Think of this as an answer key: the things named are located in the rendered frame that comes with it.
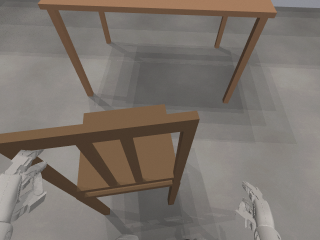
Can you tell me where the table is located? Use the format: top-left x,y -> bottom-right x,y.
38,0 -> 277,104

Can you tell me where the robot right hand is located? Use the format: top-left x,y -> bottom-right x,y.
235,181 -> 275,232

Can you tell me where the robot left hand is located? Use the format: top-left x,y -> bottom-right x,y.
0,149 -> 47,223

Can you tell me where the left robot forearm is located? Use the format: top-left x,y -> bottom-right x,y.
0,221 -> 13,240

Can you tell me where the chair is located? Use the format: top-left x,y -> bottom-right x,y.
0,104 -> 200,216

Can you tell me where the right robot forearm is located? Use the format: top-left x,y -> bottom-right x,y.
254,226 -> 282,240

